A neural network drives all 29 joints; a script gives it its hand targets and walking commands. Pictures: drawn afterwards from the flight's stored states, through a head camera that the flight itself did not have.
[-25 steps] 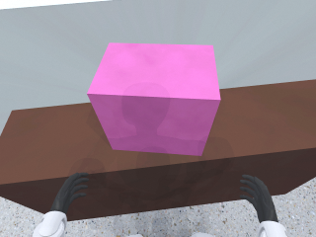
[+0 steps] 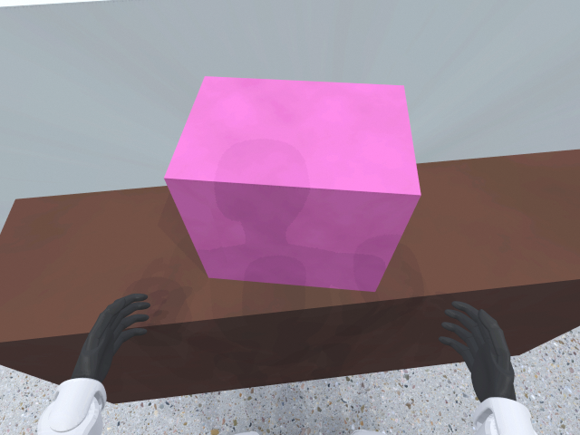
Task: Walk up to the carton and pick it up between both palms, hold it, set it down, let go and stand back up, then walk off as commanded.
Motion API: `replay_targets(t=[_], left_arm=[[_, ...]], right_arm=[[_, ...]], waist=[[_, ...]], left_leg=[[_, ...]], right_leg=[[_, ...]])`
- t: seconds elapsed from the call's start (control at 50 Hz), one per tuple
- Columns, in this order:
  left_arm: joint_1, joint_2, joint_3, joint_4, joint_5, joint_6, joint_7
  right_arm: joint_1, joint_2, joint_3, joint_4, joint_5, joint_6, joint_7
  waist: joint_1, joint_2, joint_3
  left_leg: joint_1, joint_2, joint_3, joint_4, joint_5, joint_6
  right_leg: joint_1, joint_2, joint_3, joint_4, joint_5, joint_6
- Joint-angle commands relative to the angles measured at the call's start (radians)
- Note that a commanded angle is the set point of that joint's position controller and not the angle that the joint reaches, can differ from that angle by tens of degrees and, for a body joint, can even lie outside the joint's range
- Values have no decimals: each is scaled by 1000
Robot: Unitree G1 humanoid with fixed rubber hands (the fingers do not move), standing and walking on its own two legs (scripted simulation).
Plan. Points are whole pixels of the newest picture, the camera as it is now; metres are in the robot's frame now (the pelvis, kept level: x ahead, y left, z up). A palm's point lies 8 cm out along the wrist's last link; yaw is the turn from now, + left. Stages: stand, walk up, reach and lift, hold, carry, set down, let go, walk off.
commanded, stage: reach and lift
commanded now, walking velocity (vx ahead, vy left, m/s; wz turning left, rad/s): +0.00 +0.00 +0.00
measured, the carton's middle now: (296, 191) +0.48 +0.01 +0.01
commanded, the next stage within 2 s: none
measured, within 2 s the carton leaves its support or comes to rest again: neither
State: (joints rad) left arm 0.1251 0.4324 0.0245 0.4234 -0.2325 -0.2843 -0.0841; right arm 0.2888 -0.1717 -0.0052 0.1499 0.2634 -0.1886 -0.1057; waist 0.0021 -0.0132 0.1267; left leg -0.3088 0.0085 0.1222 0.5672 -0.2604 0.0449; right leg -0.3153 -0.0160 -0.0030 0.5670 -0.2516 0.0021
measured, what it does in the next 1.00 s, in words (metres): stands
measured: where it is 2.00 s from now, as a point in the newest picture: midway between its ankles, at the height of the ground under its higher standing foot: outside the picture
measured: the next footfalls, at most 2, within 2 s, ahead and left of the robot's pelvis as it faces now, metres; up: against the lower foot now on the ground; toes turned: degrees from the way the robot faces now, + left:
none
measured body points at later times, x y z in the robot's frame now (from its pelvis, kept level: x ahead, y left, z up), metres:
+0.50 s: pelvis +0.01 -0.01 +0.00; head +0.06 -0.01 +0.45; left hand +0.27 +0.28 +0.02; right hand +0.28 -0.21 +0.03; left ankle +0.03 +0.09 -0.73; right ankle +0.03 -0.13 -0.73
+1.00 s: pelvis +0.01 +0.00 +0.01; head +0.07 +0.00 +0.45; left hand +0.36 +0.26 +0.08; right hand +0.35 -0.21 +0.07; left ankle +0.03 +0.09 -0.73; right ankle +0.03 -0.13 -0.73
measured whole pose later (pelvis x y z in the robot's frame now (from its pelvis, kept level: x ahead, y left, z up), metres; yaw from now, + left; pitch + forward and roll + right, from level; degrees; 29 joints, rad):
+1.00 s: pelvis +0.01 +0.00 +0.01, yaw +1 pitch +3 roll +0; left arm -0.28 0.53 0.01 0.28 -0.33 0.23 -0.08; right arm -0.17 -0.21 -0.07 0.06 0.27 0.25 -0.17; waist 0.00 0.00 0.07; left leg -0.32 0.01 0.11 0.50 -0.23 0.04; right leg -0.32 -0.01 -0.02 0.49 -0.22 0.00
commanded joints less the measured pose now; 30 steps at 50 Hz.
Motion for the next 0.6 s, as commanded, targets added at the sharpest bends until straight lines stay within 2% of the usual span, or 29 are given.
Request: replay_targets(t=[0.0,0.08,0.2,0.42,0.58], left_arm=[[-137,258,-3,-354,-228,-22,22],[-187,282,9,-378,-249,20,24],[-272,315,35,-412,-273,87,19],[-441,368,85,-491,-297,193,15],[-583,383,124,-482,-277,293,9]], right_arm=[[-191,-110,-58,-339,24,4,1],[-225,-121,-70,-394,19,63,-9],[-278,-129,-86,-438,5,147,-27],[-424,-157,-126,-455,-2,252,-54],[-549,-213,-159,-448,6,298,-68]], waist=[[56,133,-438],[56,123,-452],[39,112,-466],[2,129,-532],[-15,124,-587]], left_leg=[[158,62,-148,-175,155,-96],[146,56,-145,-174,164,-89],[139,48,-137,-165,192,-77],[175,36,-134,-141,298,-77],[214,24,-134,-125,418,-82]], right_leg=[[194,23,35,-149,22,-84],[209,20,40,-144,44,-75],[223,19,45,-142,76,-62],[210,26,46,-141,155,-40],[225,38,38,-149,254,-31]])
